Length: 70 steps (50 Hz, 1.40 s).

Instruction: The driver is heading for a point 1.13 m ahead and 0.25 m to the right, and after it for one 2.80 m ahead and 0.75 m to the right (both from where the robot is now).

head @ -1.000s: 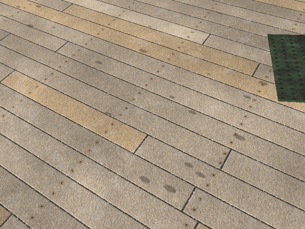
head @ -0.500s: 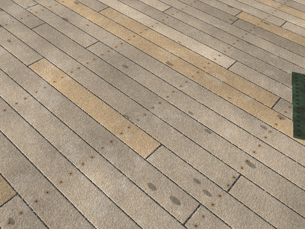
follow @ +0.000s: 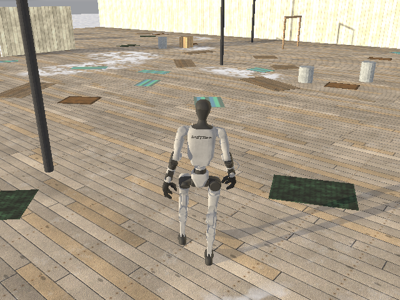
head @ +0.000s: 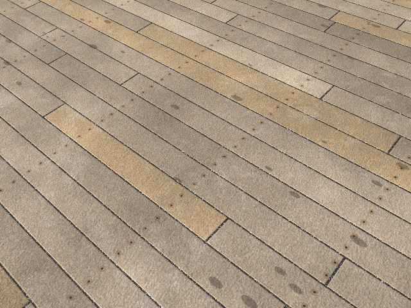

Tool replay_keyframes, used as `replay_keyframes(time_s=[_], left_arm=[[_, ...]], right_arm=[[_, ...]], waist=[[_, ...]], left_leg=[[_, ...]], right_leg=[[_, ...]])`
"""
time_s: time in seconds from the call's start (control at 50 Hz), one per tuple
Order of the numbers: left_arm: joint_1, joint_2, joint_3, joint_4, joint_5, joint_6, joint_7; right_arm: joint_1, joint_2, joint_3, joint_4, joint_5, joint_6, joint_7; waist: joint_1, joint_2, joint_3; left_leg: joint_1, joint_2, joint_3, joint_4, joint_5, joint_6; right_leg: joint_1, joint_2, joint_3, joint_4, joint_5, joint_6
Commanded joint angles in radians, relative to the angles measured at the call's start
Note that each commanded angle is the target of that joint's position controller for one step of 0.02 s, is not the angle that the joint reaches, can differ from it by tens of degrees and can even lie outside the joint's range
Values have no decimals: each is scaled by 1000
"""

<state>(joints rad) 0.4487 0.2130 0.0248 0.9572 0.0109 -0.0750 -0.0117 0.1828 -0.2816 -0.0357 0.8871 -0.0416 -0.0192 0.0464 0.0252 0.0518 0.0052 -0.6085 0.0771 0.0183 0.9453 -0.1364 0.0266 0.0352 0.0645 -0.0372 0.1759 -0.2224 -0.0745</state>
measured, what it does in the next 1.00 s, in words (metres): walks ahead: left foot, then right foot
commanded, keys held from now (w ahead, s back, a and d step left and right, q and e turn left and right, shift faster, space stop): w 0.76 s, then no key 0.14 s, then e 0.10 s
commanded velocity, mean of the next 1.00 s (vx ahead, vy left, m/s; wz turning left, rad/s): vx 0.44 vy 0.00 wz -0.01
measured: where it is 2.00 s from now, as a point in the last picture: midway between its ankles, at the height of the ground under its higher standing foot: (217, 292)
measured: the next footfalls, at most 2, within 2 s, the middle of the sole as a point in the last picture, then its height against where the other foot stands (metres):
left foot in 0.22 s outside the picture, level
right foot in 0.78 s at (249, 278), level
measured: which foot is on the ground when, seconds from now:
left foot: up 0.00-0.20, down 0.22-0.78, up 0.80-1.00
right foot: down 0.00-0.22, up 0.24-0.76, down 0.78-1.00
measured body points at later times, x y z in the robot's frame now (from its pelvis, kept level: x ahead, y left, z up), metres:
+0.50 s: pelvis +0.28 +0.05 +0.00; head +0.30 +0.06 +0.45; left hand +0.37 +0.30 -0.14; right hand +0.26 -0.21 -0.14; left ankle +0.26 +0.10 -0.75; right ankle +0.34 -0.11 -0.67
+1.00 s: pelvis +0.53 +0.00 +0.00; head +0.58 -0.01 +0.44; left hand +0.57 +0.26 -0.14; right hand +0.59 -0.25 -0.16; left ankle +0.53 +0.14 -0.67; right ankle +0.58 -0.05 -0.75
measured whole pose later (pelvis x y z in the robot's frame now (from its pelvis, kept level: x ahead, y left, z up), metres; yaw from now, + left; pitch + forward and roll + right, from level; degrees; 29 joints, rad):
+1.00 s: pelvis +0.53 +0.00 +0.00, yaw -1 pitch -1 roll +1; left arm 0.26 0.21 0.03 1.00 0.01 -0.08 0.00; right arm 0.21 -0.22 -0.04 0.98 -0.03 -0.04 -0.01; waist 0.01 0.02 0.10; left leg -0.47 0.01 -0.02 1.06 -0.35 0.02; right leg -0.23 0.06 -0.08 0.37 -0.13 -0.11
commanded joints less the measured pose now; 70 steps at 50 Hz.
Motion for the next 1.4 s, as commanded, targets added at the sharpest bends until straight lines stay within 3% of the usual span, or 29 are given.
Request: replay_keyframes(time_s=[0.02, 0.14, 0.18, 0.22, 0.24, 0.26, 0.28, 0.3, 0.32, 0.36, 0.46, 0.56, 0.66, 0.72, 0.76, 0.78, 0.8, 0.82, 0.84, 0.88, 0.92, 1.02, 1.24, 1.3, 1.32, 1.34, 1.36, 1.38, 1.4], left_arm=[[55, 131, 23, -7, 0, -14, 5], [67, 151, 23, 38, 5, -16, 18], [29, 167, 26, 41, 8, -14, 23], [4, 175, 27, 40, 6, -5, 23], [29, 128, 13, 11, 2, -5, 20], [153, 28, -1, 10, -24, -3, 8], [44, 144, 27, 8, 0, 1, 15], [-34, 146, 31, -19, -2, -7, 9], [-66, 125, 27, -22, -2, -11, 6], [-42, 90, 23, -10, 21, 12, -5], [-180, 75, 22, -52, 28, 42, -24], [-383, 59, 10, -119, 16, 37, -27], [-515, 60, 1, -166, 13, 29, -21], [-487, 79, 8, -170, 13, 18, -15], [-304, 111, 27, -112, 14, 7, 0], [-130, 131, 39, -54, 29, -6, 11], [28, 216, 62, -22, 57, -13, 25], [21, 275, 77, -19, 48, -4, 18], [-43, 226, 71, -25, -4, 2, 9], [-192, 100, 36, -38, -6, -8, 7], [-209, 49, 16, -15, -8, -12, 15], [-179, 139, 30, 3, 4, -14, 13], [-98, 165, 68, -18, 18, 68, 30], [-174, 175, 80, -48, 4, 87, 35], [-193, 152, 76, -67, -6, 90, 37], [-147, 62, 57, -89, -13, 90, 39], [-109, 95, 70, -93, -6, 104, 48], [-105, 152, 82, -77, 18, 113, 46], [-133, 156, 91, -65, 20, 120, 38]], right_arm=[[-183, -31, 4, -107, 2, -13, 2], [-265, -28, 13, -146, 12, -22, -5], [-153, -52, 0, -114, 13, -29, -20], [149, -101, -27, -16, 6, -45, -41], [313, -185, -50, 11, -19, -49, -54], [303, -244, -65, 15, -19, -43, -50], [208, -182, -59, 6, 21, -37, -41], [106, -123, -43, -8, 29, -42, -39], [67, -74, -31, -6, 24, -51, -35], [65, -31, -16, 20, 28, -65, -40], [168, -55, -18, 78, 35, -89, -42], [253, -45, -9, 112, 36, -84, -43], [339, -49, -5, 153, 24, -77, -57], [315, -66, -9, 161, 16, -72, -67], [285, -83, -14, 161, 12, -68, -68], [268, -75, -11, 157, 22, -66, -68], [284, -25, 5, 121, 49, -70, -64], [429, 39, 9, 139, 73, -64, -63], [352, -49, -17, 144, 44, -56, -73], [241, -5, -13, 117, 30, -59, -71], [240, 10, -14, 119, 6, -34, -59], [166, 33, -12, 83, 11, 3, -64], [-35, -13, -16, -12, 40, 19, -106], [49, -8, -18, -5, 45, 3, -114], [93, -37, -26, -1, 31, -8, -118], [107, -123, -42, -16, 12, -14, -126], [53, -169, -51, -31, 29, 0, -119], [66, -118, -41, -45, 30, 5, -114], [21, -65, -26, -57, 29, 6, -113]], waist=[[24, -132, 123], [17, -145, 127], [-45, -157, 62], [-170, -128, -107], [-203, -12, -240], [-117, 209, -331], [-112, 31, -211], [-75, 9, -71], [-52, -28, -12], [1, -5, 16], [1, -7, 69], [-47, -6, 96], [-87, 5, 105], [-50, 13, 89], [31, 23, -8], [103, 0, -90], [134, -103, -221], [60, -275, -328], [47, -105, -258], [-10, -72, -47], [-51, -107, -14], [-79, -114, -51], [3, -165, -13], [-48, -153, -10], [-60, -107, -24], [-22, 119, -70], [-4, 240, -62], [-3, 108, -70], [11, 18, -27]], left_leg=[[-148, -8, 47, -107, 57, -23], [18, -59, 82, -356, 67, 42], [175, -108, 91, -385, 4, 83], [544, -118, 72, -467, 16, 133], [795, 127, -197, -478, -153, 177], [983, 363, -714, -625, -236, 315], [864, 299, -687, -681, -308, 277], [704, 264, -510, -706, -248, 249], [592, 219, -405, -741, -115, 229], [464, 151, -260, -780, 14, 188], [457, 111, -144, -848, 127, 192], [519, 69, -66, -841, 294, 155], [681, 107, -58, -796, 436, 158], [756, 136, -46, -702, 657, 152], [756, 123, -25, -485, 876, 129], [658, 84, 4, -279, 795, 104], [405, 9, 48, 37, 415, 70], [129, -186, 36, 372, -445, 36], [101, -135, -101, 414, -380, 44], [87, -67, -88, 315, -277, 36], [171, -45, -68, 214, -235, 14], [199, -63, -13, 30, -155, -33], [175, -84, -49, -213, -217, -39], [340, -97, -48, -482, -139, -19], [460, -29, -103, -607, -37, -2], [584, 230, -321, -669, 204, 55], [540, 363, -458, -657, 479, 207], [517, 354, -426, -655, 493, 254], [475, 287, -319, -647, 429, 235]], right_leg=[[-9, -235, 134, -79, 301, -110], [48, -277, 92, -26, 576, -101], [77, -282, 68, 115, 873, -76], [-18, -236, 26, 479, 869, -44], [-223, -178, -10, 792, 471, -34], [-568, 23, 20, 1123, -312, -1], [-649, -39, 128, 1168, -242, -26], [-655, -85, 114, 1123, -134, -32], [-616, -118, 103, 1072, -78, -30], [-522, -152, 93, 996, -51, -10], [-632, -184, 39, 866, 52, 38], [-677, -165, -17, 612, 216, 60], [-678, -122, -48, 448, 226, 30], [-601, -84, -55, 386, 119, -16], [-381, -22, -73, 334, 56, -58], [-156, -45, -48, 274, 154, -88], [134, -281, 207, 291, 258, -152], [304, -539, 618, 234, 585, -316], [195, -476, 545, 220, 676, -295], [-41, -387, 287, 163, 782, -220], [-168, -309, 177, 109, 788, -169], [-221, -253, 119, 132, 946, -176], [-185, -267, 349, 200, 519, -182], [-240, -223, 391, 271, 432, -119], [-321, -170, 369, 340, 310, -64], [-429, -47, 221, 567, -41, -3], [-555, 86, 63, 752, -455, 28], [-545, 24, 96, 913, -438, 37], [-548, -2, 113, 968, -357, 49]])
Over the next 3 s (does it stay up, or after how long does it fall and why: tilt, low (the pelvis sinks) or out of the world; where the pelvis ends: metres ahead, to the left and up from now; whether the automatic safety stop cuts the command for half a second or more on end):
stays up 0.73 -0.14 -0.01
